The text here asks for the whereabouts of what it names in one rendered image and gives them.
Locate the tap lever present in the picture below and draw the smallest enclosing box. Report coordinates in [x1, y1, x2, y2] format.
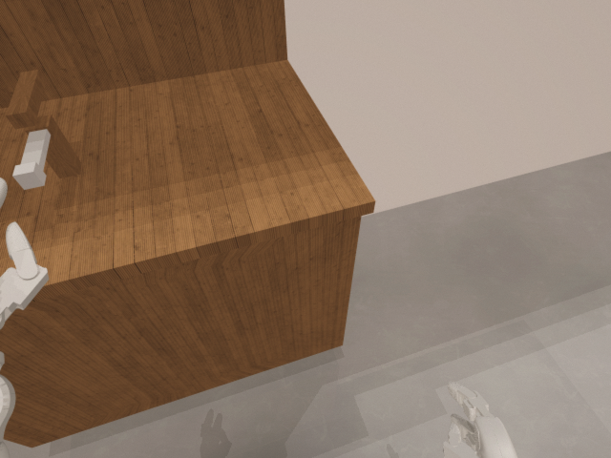
[12, 129, 51, 190]

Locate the counter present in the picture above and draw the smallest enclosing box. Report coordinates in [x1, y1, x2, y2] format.
[0, 0, 375, 448]

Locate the left robot hand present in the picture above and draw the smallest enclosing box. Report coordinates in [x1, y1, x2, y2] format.
[0, 177, 49, 329]

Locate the right robot hand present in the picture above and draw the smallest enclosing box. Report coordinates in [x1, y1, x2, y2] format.
[443, 382, 517, 458]

